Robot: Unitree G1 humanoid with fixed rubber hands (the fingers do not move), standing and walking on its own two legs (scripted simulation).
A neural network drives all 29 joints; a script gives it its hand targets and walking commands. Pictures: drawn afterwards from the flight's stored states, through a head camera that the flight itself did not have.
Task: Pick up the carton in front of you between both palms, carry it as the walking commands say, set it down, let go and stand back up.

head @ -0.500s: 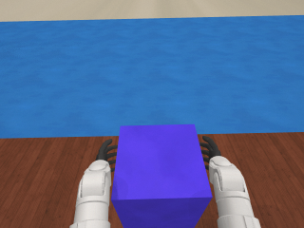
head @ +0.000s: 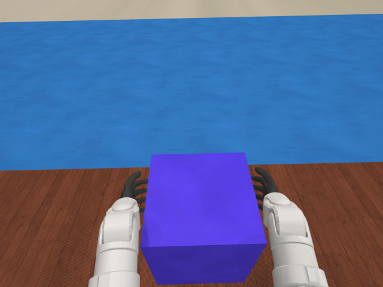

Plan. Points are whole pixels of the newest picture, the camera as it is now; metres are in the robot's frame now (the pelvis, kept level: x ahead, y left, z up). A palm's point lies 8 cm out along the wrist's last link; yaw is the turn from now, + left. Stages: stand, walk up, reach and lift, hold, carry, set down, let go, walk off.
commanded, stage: hold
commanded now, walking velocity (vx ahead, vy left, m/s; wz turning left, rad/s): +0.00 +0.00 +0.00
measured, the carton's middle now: (199, 221) +0.29 +0.00 -0.02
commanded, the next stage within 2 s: carry in 0.38 s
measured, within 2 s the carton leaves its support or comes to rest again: neither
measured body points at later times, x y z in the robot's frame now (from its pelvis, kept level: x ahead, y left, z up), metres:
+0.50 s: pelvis +0.02 +0.00 +0.00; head -0.03 +0.00 +0.44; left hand +0.31 +0.15 +0.04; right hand +0.31 -0.15 +0.04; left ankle +0.01 +0.13 -0.74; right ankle +0.01 -0.13 -0.74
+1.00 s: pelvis +0.21 +0.01 +0.00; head +0.22 +0.01 +0.45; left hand +0.48 +0.17 +0.06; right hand +0.49 -0.14 +0.07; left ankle +0.15 +0.11 -0.69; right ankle +0.11 -0.09 -0.74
